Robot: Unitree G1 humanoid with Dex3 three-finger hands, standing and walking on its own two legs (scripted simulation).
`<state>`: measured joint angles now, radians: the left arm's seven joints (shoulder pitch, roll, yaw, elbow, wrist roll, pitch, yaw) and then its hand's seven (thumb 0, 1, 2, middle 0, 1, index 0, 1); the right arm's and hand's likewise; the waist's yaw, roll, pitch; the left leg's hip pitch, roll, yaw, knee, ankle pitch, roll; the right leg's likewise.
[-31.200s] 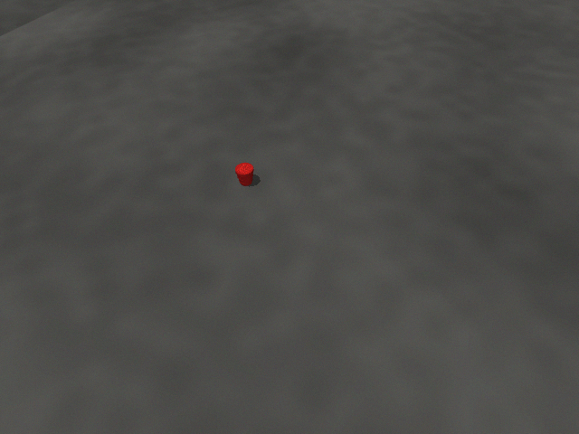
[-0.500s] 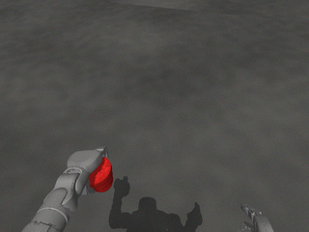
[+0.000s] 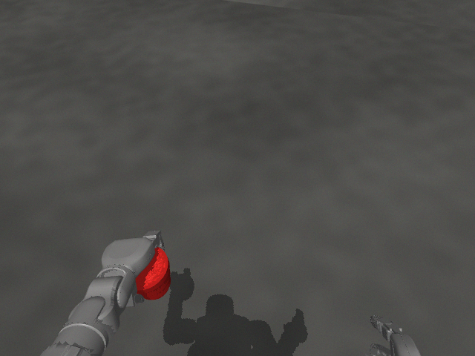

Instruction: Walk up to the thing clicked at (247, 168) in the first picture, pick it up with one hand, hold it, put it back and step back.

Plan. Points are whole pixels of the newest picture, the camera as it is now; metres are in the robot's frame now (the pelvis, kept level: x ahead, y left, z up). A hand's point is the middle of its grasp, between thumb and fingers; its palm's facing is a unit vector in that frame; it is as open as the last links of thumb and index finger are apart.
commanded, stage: crouch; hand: left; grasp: from above
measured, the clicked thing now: (150, 276) +0.29 +0.20 -0.11
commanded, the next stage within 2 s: lower in 1.64 s
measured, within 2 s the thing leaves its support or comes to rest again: neither
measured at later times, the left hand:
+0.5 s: hand (168, 290) +0.33 +0.21 -0.30, palm faces -0.42 +0.04 -0.91, open 11.5 cm
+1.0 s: hand (186, 306) +0.34 +0.20 -0.49, palm faces -0.45 -0.01 -0.89, open 11.5 cm
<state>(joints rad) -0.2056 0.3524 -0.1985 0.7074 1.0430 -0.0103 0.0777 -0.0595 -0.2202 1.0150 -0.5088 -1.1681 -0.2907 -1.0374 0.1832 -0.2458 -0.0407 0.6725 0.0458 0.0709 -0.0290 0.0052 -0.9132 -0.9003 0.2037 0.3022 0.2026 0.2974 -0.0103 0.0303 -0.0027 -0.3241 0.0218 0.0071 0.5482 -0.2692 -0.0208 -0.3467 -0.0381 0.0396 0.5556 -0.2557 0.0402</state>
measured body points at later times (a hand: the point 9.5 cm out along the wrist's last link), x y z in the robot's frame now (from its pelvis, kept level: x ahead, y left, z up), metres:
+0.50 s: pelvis -0.04 +0.01 -0.16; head +0.10 +0.02 +0.26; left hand +0.35 +0.21 -0.25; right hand +0.02 -0.28 -0.29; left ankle +0.01 +0.13 -0.73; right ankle +0.02 -0.15 -0.73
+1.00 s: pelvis -0.07 +0.00 -0.31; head +0.14 +0.03 +0.09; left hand +0.36 +0.20 -0.43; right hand +0.01 -0.28 -0.44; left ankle +0.01 +0.13 -0.73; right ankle +0.02 -0.14 -0.73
